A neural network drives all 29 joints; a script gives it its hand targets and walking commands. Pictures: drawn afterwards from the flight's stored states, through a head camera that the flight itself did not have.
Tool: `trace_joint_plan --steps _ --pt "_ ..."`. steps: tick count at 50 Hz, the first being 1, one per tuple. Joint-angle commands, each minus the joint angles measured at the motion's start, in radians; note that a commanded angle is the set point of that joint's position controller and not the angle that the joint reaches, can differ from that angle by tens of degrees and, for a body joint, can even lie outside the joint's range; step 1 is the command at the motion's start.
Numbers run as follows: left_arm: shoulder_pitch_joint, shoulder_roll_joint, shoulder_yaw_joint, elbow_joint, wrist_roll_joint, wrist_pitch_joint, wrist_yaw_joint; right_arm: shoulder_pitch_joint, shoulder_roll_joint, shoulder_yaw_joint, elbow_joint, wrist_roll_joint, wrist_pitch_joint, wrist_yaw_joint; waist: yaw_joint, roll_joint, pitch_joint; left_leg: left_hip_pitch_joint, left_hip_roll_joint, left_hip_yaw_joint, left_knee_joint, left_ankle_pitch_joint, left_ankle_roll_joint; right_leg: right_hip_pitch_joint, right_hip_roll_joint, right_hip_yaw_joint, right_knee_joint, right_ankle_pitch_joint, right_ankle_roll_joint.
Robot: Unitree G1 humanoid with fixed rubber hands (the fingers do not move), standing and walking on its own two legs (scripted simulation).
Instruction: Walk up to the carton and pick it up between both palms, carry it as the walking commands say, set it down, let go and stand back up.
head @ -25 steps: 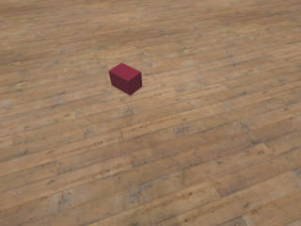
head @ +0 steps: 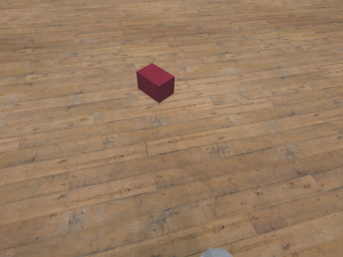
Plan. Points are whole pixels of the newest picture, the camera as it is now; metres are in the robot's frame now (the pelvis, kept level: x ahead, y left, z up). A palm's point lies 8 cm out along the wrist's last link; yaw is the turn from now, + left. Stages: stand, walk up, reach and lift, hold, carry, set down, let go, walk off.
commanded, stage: walk up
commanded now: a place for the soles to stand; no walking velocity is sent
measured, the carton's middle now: (155, 82) +1.53 +0.14 -0.67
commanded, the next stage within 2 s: none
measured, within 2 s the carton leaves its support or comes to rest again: neither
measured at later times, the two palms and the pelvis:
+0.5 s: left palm (91, 213) +0.24 +0.23 -0.10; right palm (317, 209) +0.26 -0.38 -0.11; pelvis +0.19 -0.08 +0.00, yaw +5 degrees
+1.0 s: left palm (92, 162) +0.41 +0.27 -0.12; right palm (270, 134) +0.51 -0.32 -0.09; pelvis +0.39 -0.03 +0.00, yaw +10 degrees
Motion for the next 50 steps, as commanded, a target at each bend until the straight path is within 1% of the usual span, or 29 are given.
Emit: trace_joint_plan --steps 1,6,9,11,12,13,14,15,16,18,19,20,23,26,31,32,33,34,36,37,38,39,40,41,42,43,45,47,50 --pt "-0.108 0.241 0.074 -0.121 -0.002 -0.033 -0.010 0.128 -0.259 -0.085 -0.092 -0.014 -0.061 -0.022 -0.075 0.116 -0.033 0.365 0.260 -0.424 -0.447 -0.256 0.126 -0.302 -0.081 0.014 -0.148 0.123 0.030" --pt "-0.190 0.240 0.064 -0.137 -0.005 -0.039 -0.016 0.097 -0.294 -0.091 -0.095 -0.006 -0.056 -0.018 -0.077 0.139 0.051 0.265 0.265 -0.322 -0.467 -0.202 0.146 -0.187 -0.084 -0.018 -0.349 0.180 0.029" --pt "-0.190 0.236 0.063 -0.146 -0.004 -0.055 -0.018 0.077 -0.287 -0.084 -0.100 -0.003 -0.051 -0.016 -0.072 0.160 0.051 0.271 0.265 -0.298 -0.430 -0.035 0.147 -0.104 -0.048 -0.043 -0.438 0.181 0.016" --pt "-0.111 0.195 0.056 -0.122 -0.004 -0.077 -0.012 0.033 -0.264 -0.068 -0.109 0.004 -0.041 -0.010 -0.015 0.187 0.008 0.227 0.225 -0.206 -0.307 0.087 0.157 0.048 0.002 -0.093 -0.587 0.197 0.002" --pt "0.006 0.207 0.074 -0.088 -0.002 -0.086 -0.005 0.018 -0.249 -0.066 -0.123 0.000 -0.042 -0.010 0.042 0.140 -0.074 0.166 0.205 -0.178 -0.179 0.189 0.130 0.276 0.008 -0.060 -0.615 0.230 -0.007" --pt "0.164 0.273 0.097 -0.038 0.006 -0.098 0.009 0.036 -0.171 -0.036 -0.127 0.009 -0.045 -0.013 0.101 -0.028 -0.164 0.056 0.131 -0.087 0.099 0.251 0.081 0.505 -0.031 0.050 -0.647 0.191 -0.037" --pt "0.286 0.373 0.124 -0.032 0.013 -0.100 0.022 0.059 -0.124 -0.015 -0.140 0.015 -0.052 -0.012 0.143 -0.249 -0.265 -0.181 0.034 -0.026 0.376 0.087 0.028 0.700 -0.229 0.335 -0.697 -0.040 -0.105" --pt "0.272 0.406 0.128 -0.041 -0.009 -0.093 0.029 0.064 -0.163 -0.022 -0.139 0.014 -0.051 -0.014 0.113 -0.240 -0.189 -0.383 -0.060 -0.072 0.467 -0.173 -0.003 0.696 -0.353 0.639 -0.816 -0.229 -0.158" --pt "0.208 0.368 0.118 -0.055 -0.015 -0.089 0.025 0.020 -0.222 -0.051 -0.120 -0.003 -0.042 -0.025 0.089 -0.054 -0.141 -0.389 -0.005 -0.152 0.545 -0.167 0.008 0.608 -0.371 0.628 -0.814 -0.352 -0.174" --pt "0.141 0.340 0.106 -0.078 -0.021 -0.088 0.023 0.030 -0.225 -0.049 -0.112 -0.012 -0.036 -0.014 0.072 -0.028 -0.094 -0.376 0.033 -0.151 0.521 -0.058 0.007 0.532 -0.309 0.473 -0.813 -0.214 -0.154" --pt "0.124 0.317 0.112 -0.096 -0.004 -0.094 0.025 0.054 -0.214 -0.039 -0.102 -0.003 -0.030 -0.008 0.060 -0.050 -0.080 -0.347 0.042 -0.144 0.480 -0.044 0.010 0.486 -0.287 0.406 -0.822 -0.173 -0.118" --pt "0.134 0.317 0.110 -0.095 -0.002 -0.097 0.021 0.050 -0.196 -0.033 -0.105 0.005 -0.032 -0.003 0.066 -0.093 -0.037 -0.326 0.058 -0.126 0.453 -0.034 0.005 0.441 -0.286 0.358 -0.814 -0.091 -0.146" --pt "0.124 0.301 0.099 -0.097 -0.011 -0.095 0.023 0.032 -0.198 -0.052 -0.105 -0.013 -0.026 0.001 0.058 -0.074 0.007 -0.313 0.059 -0.107 0.377 0.020 -0.030 0.350 -0.287 0.283 -0.868 -0.055 -0.120" --pt "0.119 0.316 0.102 -0.103 -0.015 -0.100 0.020 -0.025 -0.200 -0.051 -0.143 -0.011 -0.023 0.010 0.059 -0.027 0.049 -0.327 0.078 -0.108 0.270 0.019 -0.053 0.347 -0.315 0.245 -0.904 -0.123 -0.177" --pt "0.127 0.335 0.102 -0.099 -0.014 -0.091 0.016 -0.134 -0.181 -0.046 -0.172 -0.015 -0.024 0.023 0.092 -0.065 0.139 -0.321 0.093 -0.017 0.111 0.114 -0.046 0.336 -0.287 0.146 -0.917 -0.088 -0.129" --pt "0.104 0.332 0.093 -0.097 -0.020 -0.087 0.011 -0.155 -0.179 -0.039 -0.177 -0.013 -0.031 0.025 0.093 -0.090 0.160 -0.284 0.093 -0.001 0.050 0.120 -0.041 0.314 -0.257 0.082 -0.886 -0.032 -0.146" --pt "0.125 0.326 0.098 -0.093 -0.021 -0.087 0.013 -0.163 -0.177 -0.037 -0.185 -0.014 -0.030 0.026 0.101 -0.069 0.159 -0.301 0.069 0.012 0.034 0.123 -0.028 0.378 -0.252 0.076 -0.867 0.113 -0.109" --pt "0.116 0.337 0.092 -0.089 -0.021 -0.081 0.010 -0.167 -0.172 -0.038 -0.193 -0.015 -0.036 0.024 0.097 -0.094 0.085 -0.249 0.060 0.041 -0.011 0.114 -0.022 0.422 -0.253 0.055 -0.832 0.181 -0.134" --pt "0.118 0.324 0.094 -0.099 -0.023 -0.076 0.011 -0.139 -0.183 -0.042 -0.188 -0.020 -0.043 0.018 0.091 -0.089 0.060 -0.192 0.030 0.079 -0.065 0.094 -0.019 0.438 -0.243 0.014 -0.750 0.411 -0.102" --pt "0.096 0.315 0.090 -0.109 -0.019 -0.074 0.009 -0.121 -0.163 -0.035 -0.194 -0.015 -0.047 0.014 0.075 -0.150 0.049 -0.164 0.030 0.097 -0.091 0.109 -0.012 0.421 -0.240 -0.022 -0.720 0.439 -0.119" --pt "0.038 0.321 0.093 -0.126 -0.029 -0.067 0.013 -0.046 -0.175 -0.042 -0.163 -0.023 -0.049 0.010 0.020 -0.080 0.024 -0.025 0.006 0.136 -0.122 0.160 0.011 0.379 -0.248 -0.041 -0.620 0.569 -0.114" --pt "0.041 0.285 0.084 -0.130 -0.032 -0.062 0.016 0.066 -0.182 -0.048 -0.138 -0.023 -0.054 -0.002 -0.024 -0.040 -0.105 0.154 -0.008 0.117 -0.162 0.159 0.031 0.377 -0.185 -0.116 -0.446 0.661 -0.086" --pt "0.042 0.242 0.063 -0.148 -0.030 -0.062 0.021 0.202 -0.252 -0.081 -0.111 -0.037 -0.062 -0.018 -0.089 0.100 -0.171 0.373 0.073 -0.024 -0.158 0.124 0.102 0.178 -0.148 -0.142 -0.179 0.607 -0.053" --pt "0.070 0.163 0.041 -0.180 -0.046 -0.071 0.019 0.334 -0.337 -0.111 -0.100 -0.042 -0.068 -0.028 -0.145 0.333 -0.315 0.628 0.302 -0.434 -0.213 0.146 0.215 -0.069 -0.016 -0.114 0.132 0.268 -0.007" --pt "0.061 0.212 0.054 -0.180 -0.041 -0.071 0.017 0.306 -0.368 -0.112 -0.135 -0.006 -0.069 -0.037 -0.124 0.283 -0.344 0.751 0.392 -0.644 -0.287 0.237 0.288 -0.255 0.066 -0.017 0.171 -0.122 -0.007" --pt "-0.008 0.268 0.064 -0.162 -0.034 -0.068 0.019 0.275 -0.324 -0.102 -0.156 0.003 -0.065 -0.040 -0.131 0.161 -0.255 0.726 0.373 -0.522 -0.229 0.378 0.304 -0.316 0.011 0.038 0.223 -0.111 -0.025" --pt "-0.037 0.226 0.051 -0.174 -0.040 -0.068 0.020 0.249 -0.277 -0.085 -0.151 -0.013 -0.070 -0.053 -0.115 0.115 -0.197 0.605 0.355 -0.382 -0.200 0.634 0.285 -0.300 -0.022 0.044 0.179 -0.091 -0.026" --pt "0.005 0.208 0.043 -0.176 -0.038 -0.061 0.009 0.161 -0.272 -0.076 -0.177 -0.013 -0.067 -0.056 -0.067 0.131 -0.179 0.472 0.317 -0.264 -0.218 0.528 0.231 -0.208 -0.052 0.059 0.028 -0.063 -0.008" --pt "0.010 0.202 0.052 -0.165 -0.031 -0.046 -0.005 0.125 -0.264 -0.073 -0.185 -0.011 -0.071 -0.044 -0.057 0.137 -0.069 0.291 0.308 -0.213 -0.322 0.273 0.220 -0.156 -0.057 0.018 -0.071 -0.030 0.014"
